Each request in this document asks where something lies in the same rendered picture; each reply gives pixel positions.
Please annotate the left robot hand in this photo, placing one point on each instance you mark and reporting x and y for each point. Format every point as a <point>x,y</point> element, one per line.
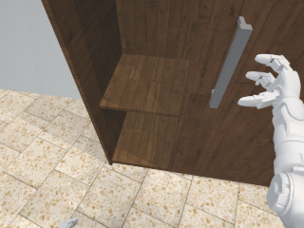
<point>68,224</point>

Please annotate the right robot hand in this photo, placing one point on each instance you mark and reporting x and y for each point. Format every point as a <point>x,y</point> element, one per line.
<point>286,84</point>

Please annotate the robot right upper arm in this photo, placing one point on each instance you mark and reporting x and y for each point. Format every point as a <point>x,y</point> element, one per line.
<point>286,197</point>

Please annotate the wardrobe door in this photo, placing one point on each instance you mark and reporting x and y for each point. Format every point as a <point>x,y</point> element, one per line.
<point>235,142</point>

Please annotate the robot right forearm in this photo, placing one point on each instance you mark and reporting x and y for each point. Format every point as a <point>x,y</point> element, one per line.
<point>288,136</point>

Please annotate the handle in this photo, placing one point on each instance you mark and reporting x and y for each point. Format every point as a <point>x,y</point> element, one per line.
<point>239,43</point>

